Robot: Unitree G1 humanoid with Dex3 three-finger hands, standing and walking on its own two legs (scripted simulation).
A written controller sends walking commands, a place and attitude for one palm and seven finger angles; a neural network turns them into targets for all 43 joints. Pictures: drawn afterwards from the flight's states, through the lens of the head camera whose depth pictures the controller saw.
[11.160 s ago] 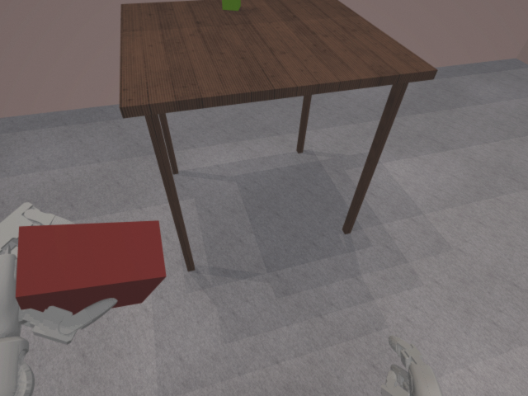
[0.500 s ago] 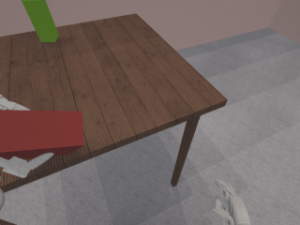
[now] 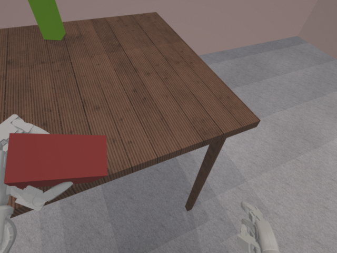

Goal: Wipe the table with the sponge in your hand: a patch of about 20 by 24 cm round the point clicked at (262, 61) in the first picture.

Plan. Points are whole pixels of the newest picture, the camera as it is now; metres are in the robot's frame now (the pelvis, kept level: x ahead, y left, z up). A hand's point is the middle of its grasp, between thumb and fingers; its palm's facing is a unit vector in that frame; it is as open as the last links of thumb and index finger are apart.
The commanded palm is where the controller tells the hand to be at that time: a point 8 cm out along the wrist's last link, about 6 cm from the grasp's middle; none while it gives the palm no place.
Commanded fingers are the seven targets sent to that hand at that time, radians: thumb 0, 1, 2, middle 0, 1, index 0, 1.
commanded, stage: look again from close up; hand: left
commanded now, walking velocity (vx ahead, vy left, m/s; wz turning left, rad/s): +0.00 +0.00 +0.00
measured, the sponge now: (73, 162) +0.24 +0.20 +0.15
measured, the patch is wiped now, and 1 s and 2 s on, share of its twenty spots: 0.00 0.00 0.00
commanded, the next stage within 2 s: turn the palm down, sponge in hand in 0.34 s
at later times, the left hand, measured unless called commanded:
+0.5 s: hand (30, 153) +0.23 +0.26 +0.18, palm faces +0.38 -0.80 -0.46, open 10.5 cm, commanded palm +0.16 +0.28 +0.18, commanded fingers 0.00 0.10 1.30 -1.20 -1.60 -1.20 -1.60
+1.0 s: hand (31, 176) +0.19 +0.24 +0.18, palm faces +0.39 -0.62 -0.68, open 10.5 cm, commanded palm +0.16 +0.26 +0.22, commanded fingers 0.00 0.10 1.30 -1.20 -1.60 -1.20 -1.60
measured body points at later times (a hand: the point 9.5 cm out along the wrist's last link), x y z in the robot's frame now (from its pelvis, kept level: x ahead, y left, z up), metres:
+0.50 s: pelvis -0.01 +0.00 +0.00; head +0.02 +0.01 +0.45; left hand +0.20 +0.30 +0.20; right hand +0.18 -0.22 -0.08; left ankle +0.03 +0.07 -0.74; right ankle -0.03 -0.13 -0.74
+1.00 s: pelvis -0.02 -0.06 -0.01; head -0.04 -0.09 +0.43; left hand +0.17 +0.27 +0.21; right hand +0.19 -0.27 -0.10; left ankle +0.03 +0.07 -0.74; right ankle -0.04 -0.12 -0.74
